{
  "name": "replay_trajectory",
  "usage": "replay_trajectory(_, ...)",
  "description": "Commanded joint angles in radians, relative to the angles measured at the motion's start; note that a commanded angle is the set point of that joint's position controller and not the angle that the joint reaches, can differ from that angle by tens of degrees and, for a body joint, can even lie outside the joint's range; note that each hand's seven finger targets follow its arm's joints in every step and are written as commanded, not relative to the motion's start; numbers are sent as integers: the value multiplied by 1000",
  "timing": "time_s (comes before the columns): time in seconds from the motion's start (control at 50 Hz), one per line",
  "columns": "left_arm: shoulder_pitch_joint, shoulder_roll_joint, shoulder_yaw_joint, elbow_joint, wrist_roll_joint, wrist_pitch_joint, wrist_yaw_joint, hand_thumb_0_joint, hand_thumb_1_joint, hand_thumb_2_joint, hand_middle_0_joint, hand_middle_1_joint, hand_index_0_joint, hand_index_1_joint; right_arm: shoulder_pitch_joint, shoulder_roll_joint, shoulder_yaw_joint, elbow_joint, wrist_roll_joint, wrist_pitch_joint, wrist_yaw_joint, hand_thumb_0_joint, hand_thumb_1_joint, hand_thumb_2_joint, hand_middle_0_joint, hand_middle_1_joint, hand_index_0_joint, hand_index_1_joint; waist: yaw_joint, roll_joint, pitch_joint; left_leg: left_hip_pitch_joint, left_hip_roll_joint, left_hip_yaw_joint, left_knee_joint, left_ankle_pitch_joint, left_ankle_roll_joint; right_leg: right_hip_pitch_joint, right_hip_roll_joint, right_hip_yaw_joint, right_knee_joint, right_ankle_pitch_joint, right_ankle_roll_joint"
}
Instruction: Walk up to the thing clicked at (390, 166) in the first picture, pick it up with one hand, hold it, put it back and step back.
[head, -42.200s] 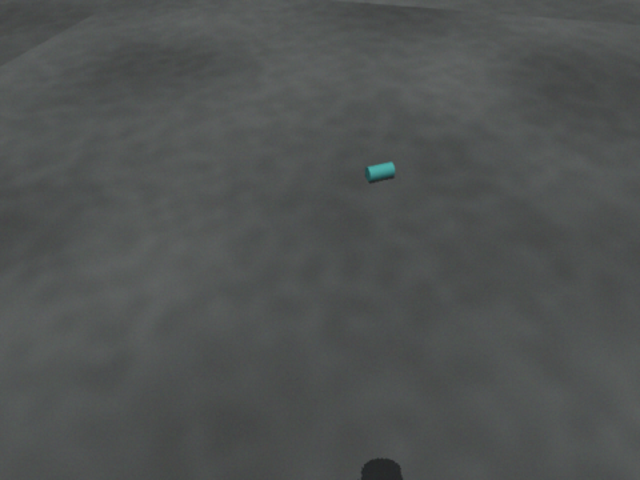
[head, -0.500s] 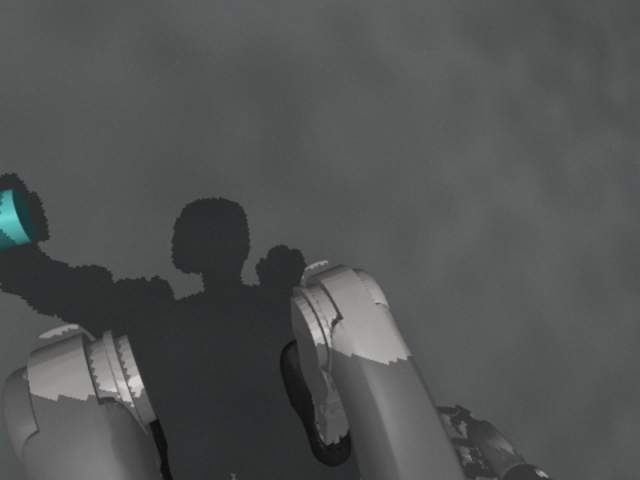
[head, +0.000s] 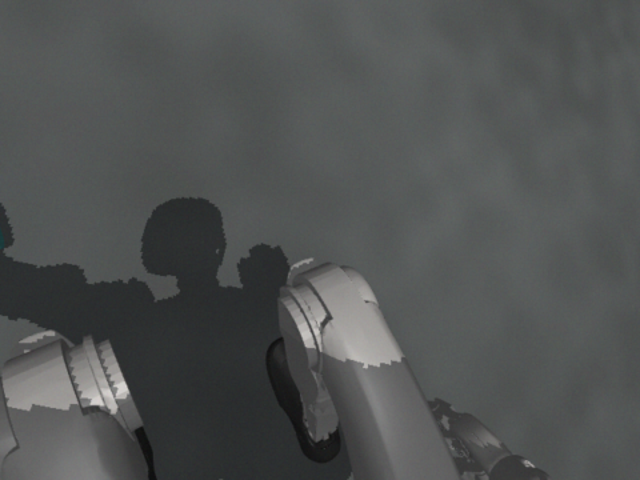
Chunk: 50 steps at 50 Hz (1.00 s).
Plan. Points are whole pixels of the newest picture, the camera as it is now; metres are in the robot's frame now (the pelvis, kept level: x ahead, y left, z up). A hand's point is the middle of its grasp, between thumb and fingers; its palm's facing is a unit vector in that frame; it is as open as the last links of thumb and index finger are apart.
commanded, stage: rest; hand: left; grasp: from above
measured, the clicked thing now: out of the picture +0.43 +0.33 -0.27
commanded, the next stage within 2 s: open in 0.08 s
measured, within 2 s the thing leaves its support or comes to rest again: rests again in 0.72 s
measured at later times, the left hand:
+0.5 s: hand out of the picture +0.43 +0.33 -0.23, palm faces -0.43 -0.13 -0.89, open 10.5 cm
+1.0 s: hand out of the picture +0.43 +0.33 -0.23, palm faces -0.44 -0.13 -0.89, open 13.7 cm
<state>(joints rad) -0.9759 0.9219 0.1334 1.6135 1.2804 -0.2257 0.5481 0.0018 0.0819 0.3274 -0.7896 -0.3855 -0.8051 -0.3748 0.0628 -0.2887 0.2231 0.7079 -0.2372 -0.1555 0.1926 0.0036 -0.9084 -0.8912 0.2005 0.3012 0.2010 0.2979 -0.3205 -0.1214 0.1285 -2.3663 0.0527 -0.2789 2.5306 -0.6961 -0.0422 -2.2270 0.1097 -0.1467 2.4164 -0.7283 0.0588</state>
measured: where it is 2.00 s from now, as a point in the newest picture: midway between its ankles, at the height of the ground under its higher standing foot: (231, 455)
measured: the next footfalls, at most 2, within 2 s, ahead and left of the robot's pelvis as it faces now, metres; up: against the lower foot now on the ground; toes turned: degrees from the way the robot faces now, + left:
none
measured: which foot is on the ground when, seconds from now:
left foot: down 0.00-1.00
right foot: down 0.00-1.00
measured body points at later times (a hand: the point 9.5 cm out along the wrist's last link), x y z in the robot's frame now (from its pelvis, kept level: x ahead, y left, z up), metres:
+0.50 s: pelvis -0.01 +0.00 +0.00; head +0.25 +0.13 +0.34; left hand +0.45 +0.34 -0.18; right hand +0.07 -0.25 -0.07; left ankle +0.06 +0.14 -0.27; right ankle +0.10 -0.12 -0.27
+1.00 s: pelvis -0.01 +0.00 +0.00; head +0.26 +0.13 +0.34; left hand +0.45 +0.34 -0.18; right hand +0.07 -0.25 -0.07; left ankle +0.06 +0.14 -0.27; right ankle +0.10 -0.12 -0.27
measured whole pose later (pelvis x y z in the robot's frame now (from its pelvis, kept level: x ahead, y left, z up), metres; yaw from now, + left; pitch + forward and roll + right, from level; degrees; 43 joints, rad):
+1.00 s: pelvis -0.01 +0.00 +0.00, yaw -1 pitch +27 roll -13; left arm -1.00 0.97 0.08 1.65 1.26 -0.23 0.57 0.00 -0.43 0.91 -0.14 -0.93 -0.16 -0.92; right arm 0.06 -0.31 0.28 0.68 -0.25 -0.18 0.21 0.00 -0.90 -0.89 0.20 0.30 0.20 0.30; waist -0.34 -0.14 0.14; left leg -2.35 0.05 -0.30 2.53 -0.69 -0.04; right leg -2.20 0.12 -0.17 2.39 -0.71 0.07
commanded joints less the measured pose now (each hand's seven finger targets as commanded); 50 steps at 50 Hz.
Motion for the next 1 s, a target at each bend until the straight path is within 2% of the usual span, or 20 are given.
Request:
replay_trajectory(0.0, -272, 264, 9, -114, -23, -5, 60, 0, 798, 651, -1118, -550, -1135, -531, 178, -310, -76, 1, 9, -9, -8, 0, -899, -898, 200, 300, 200, 300, -14, 487, -702, 529, 28, 137, -215, 224, 51, 343, 21, -114, -234, 334, -71)
replay_trajectory(0.02, -278, 266, 11, -110, -23, -8, 62, 0, 802, 658, -1126, -543, -1140, -528, 183, -306, -73, 2, 3, -11, -5, 0, -900, -899, 200, 300, 200, 300, -25, 493, -687, 520, 28, 139, -209, 221, 52, 354, 21, -111, -237, 335, -68)
replay_trajectory(0.16, -284, 279, 1, -85, -29, -15, 76, 0, 777, 594, -1093, -526, -1115, -502, 168, -323, -56, -8, -1, -17, -8, 0, -897, -897, 200, 300, 200, 300, -31, 469, -659, 504, 27, 126, -224, 182, 51, 336, 23, -129, -241, 295, -69)
replay_trajectory(0.2, -298, 282, -9, -87, -16, -13, 71, 0, 617, 581, -933, -534, -955, -511, 180, -326, -57, -8, -7, -23, -3, 0, -888, -894, 201, 300, 201, 300, -45, 481, -646, 511, 29, 127, -214, 188, 52, 334, 25, -125, -238, 305, -67)
replay_trajectory(0.24, -292, 293, 0, -96, -23, -14, 77, 0, 457, 564, -773, -533, -795, -512, 171, -328, -51, -9, -4, -24, -3, 0, -887, -894, 201, 300, 201, 300, -31, 474, -669, 514, 29, 124, -216, 198, 51, 350, 25, -129, -241, 313, -66)
replay_trajectory(0.26, -292, 291, -7, -80, -20, -16, 79, 0, 377, 547, -703, -546, -726, -522, 162, -325, -50, -15, -2, -26, -3, 0, -889, -895, 201, 301, 201, 301, -36, 483, -662, 504, 31, 123, -215, 189, 51, 345, 25, -124, -237, 306, -69)
replay_trajectory(0.28, -299, 288, -12, -77, -16, -16, 77, 0, 297, 554, -652, -559, -675, -536, 171, -331, -50, -18, -4, -29, -1, 0, -890, -895, 201, 301, 201, 301, -46, 477, -640, 503, 30, 123, -214, 187, 52, 333, 24, -127, -238, 304, -68)
replay_trajectory(0.3, -294, 285, -6, -91, -21, -18, 82, 0, 217, 563, -606, -569, -626, -548, 167, -327, -49, -11, -5, -28, -3, 0, -888, -895, 201, 301, 201, 301, -34, 478, -655, 513, 31, 121, -220, 196, 50, 345, 27, -130, -241, 312, -67)
replay_trajectory(0.34, -302, 285, -18, -77, -9, -19, 81, 0, 66, 557, -550, -571, -569, -550, 179, -330, -48, -12, -10, -34, 3, 0, -888, -895, 201, 301, 201, 301, -51, 491, -637, 510, 31, 122, -215, 192, 50, 339, 27, -126, -238, 310, -67)
replay_trajectory(0.36, -311, 290, -11, -90, -18, -20, 88, 0, 8, 580, -502, -601, -521, -581, 169, -330, -48, -10, -3, -34, 1, 0, -889, -895, 201, 301, 201, 301, -36, 494, -649, 518, 32, 119, -226, 196, 46, 332, 27, -132, -235, 310, -71)
replay_trajectory(0.4, -283, 273, -20, -54, -13, -12, 89, 0, -56, 621, -455, -640, -471, -623, 163, -331, -46, -13, -10, -35, 3, 0, -889, -896, 201, 301, 201, 301, -40, 506, -652, 536, 33, 115, -231, 205, 42, 331, 28, -138, -229, 315, -71)
replay_trajectory(0.44, -299, 250, -47, -21, -14, -4, 82, 0, -97, 641, -416, -674, -434, -654, 165, -328, -49, -6, -11, -38, 8, 0, -890, -896, 201, 301, 201, 301, -56, 490, -607, 507, 32, 114, -225, 166, 46, 295, 27, -137, -231, 285, -72)
replay_trajectory(0.5, -281, 266, -44, -37, -26, 4, 77, 0, -176, 702, -358, -720, -371, -706, 163, -332, -40, -14, -13, -37, 7, 0, -890, -896, 201, 301, 201, 301, -40, 486, -624, 494, 30, 120, -228, 176, 50, 334, 30, -129, -248, 296, -69)
replay_trajectory(0.6, -282, 254, -62, -45, -37, 13, 52, 0, -290, 790, -256, -825, -270, -810, 168, -334, -38, -25, -7, -40, 11, 0, -891, -897, 201, 301, 201, 301, -53, 484, -627, 509, 29, 114, -230, 184, 51, 333, 28, -130, -243, 302, -70)
replay_trajectory(0.64, -273, 281, -35, -59, -51, 9, 57, 0, -323, 815, -232, -845, -244, -831, 164, -335, -33, -28, -8, -37, 7, 0, -892, -897, 201, 301, 201, 301, -34, 478, -647, 503, 28, 117, -234, 194, 51, 355, 28, -133, -254, 313, -66)
replay_trajectory(0.72, -282, 278, -47, -48, -39, 3, 45, 0, -404, 886, -173, -889, -178, -883, 164, -336, -33, -32, -5, -35, 8, 0, -892, -897, 201, 301, 201, 301, -53, 484, -618, 500, 30, 115, -232, 172, 50, 327, 29, -129, -245, 291, -71)
replay_trajectory(0.82, -273, 291, -26, -73, -42, -8, 55, 0, -449, 929, -123, -949, -130, -940, 161, -336, -30, -37, -6, -35, 6, 0, -889, -897, 201, 301, 201, 301, -39, 498, -641, 522, 30, 112, -237, 193, 45, 342, 27, -138, -246, 307, -71)
replay_trajectory(0.86, -276, 276, -36, -83, -36, -10, 57, 0, -488, 960, -88, -971, -93, -964, 160, -336, -31, -31, -10, -33, 7, 0, -887, -896, 201, 301, 201, 301, -47, 501, -644, 527, 31, 113, -233, 202, 44, 346, 28, -139, -243, 317, -69)
replay_trajectory(0.92, -266, 277, -33, -65, -33, -4, 60, 0, -507, 975, -72, -990, -77, -983, 159, -330, -34, -31, -6, -30, 7, 0, -888, -896, 201, 301, 201, 301, -35, 506, -637, 520, 31, 114, -235, 194, 45, 336, 29, -132, -242, 310, -73)
replay_trajectory(0.98, -285, 270, -40, -79, -36, -3, 61, 0, -506, 983, -68, -996, -73, -990, 162, -337, -33, -32, -12, -30, 9, 0, -887, -896, 201, 301, 201, 301, -49, 502, -636, 521, 30, 111, -240, 200, 44, 332, 27, -141, -243, 314, -71)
